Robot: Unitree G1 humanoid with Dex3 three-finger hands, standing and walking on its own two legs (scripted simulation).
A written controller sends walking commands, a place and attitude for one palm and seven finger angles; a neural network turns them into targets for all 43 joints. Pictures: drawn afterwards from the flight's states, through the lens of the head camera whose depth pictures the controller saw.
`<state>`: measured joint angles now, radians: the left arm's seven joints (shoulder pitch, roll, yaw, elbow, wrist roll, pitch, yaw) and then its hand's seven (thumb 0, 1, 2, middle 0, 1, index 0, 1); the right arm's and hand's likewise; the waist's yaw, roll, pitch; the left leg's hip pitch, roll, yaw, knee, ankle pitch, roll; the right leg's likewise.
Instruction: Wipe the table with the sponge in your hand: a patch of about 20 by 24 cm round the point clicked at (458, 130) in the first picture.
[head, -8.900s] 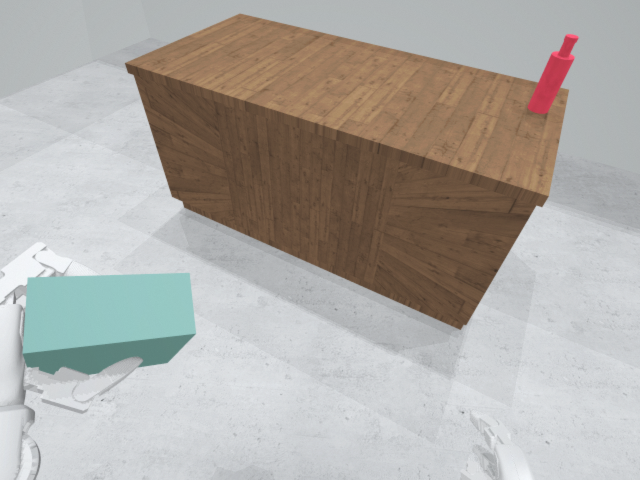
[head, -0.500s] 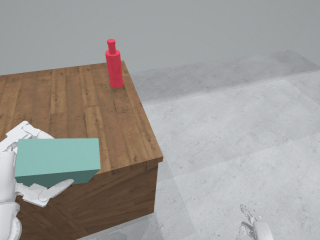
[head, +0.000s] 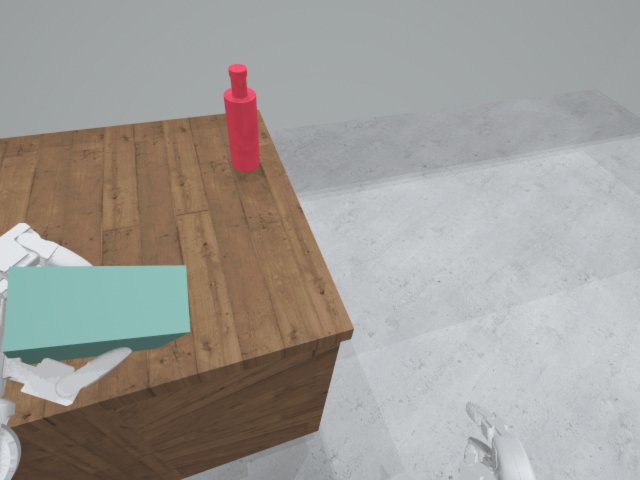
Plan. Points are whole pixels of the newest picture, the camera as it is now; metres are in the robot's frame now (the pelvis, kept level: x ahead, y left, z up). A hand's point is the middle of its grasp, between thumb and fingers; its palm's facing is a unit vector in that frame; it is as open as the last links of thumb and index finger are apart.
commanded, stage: shuffle to correct the standing spot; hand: left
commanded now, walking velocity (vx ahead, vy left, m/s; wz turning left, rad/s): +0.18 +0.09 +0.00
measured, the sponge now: (124, 314) +0.22 +0.21 +0.15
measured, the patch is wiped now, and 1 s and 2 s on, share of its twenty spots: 0.00 0.00 0.00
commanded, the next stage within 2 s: come to a stop and stand still in 0.14 s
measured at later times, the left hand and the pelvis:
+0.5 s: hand (91, 248) +0.27 +0.26 +0.17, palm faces +0.38 -0.86 -0.33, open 10.2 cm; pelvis +0.05 +0.03 +0.01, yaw -1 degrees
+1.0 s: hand (51, 227) +0.29 +0.30 +0.18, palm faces +0.36 -0.86 -0.36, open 10.2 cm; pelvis +0.07 +0.06 +0.02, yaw -1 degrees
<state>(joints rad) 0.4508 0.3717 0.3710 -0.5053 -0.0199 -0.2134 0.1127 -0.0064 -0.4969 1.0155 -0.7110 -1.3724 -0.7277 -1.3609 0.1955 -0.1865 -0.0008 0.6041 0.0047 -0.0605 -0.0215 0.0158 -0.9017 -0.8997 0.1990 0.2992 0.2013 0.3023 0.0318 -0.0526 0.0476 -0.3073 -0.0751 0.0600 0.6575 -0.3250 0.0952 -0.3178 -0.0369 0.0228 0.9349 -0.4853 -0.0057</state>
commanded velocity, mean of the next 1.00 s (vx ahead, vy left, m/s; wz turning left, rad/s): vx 0.03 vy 0.02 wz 0.00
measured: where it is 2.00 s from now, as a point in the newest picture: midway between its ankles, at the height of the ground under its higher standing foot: outside the picture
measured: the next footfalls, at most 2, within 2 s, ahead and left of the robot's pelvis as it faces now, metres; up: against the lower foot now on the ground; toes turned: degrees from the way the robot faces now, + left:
right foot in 0.26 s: +0.10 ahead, -0.09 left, +0.00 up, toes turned -3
left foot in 0.46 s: +0.12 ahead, +0.17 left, +0.00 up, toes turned -2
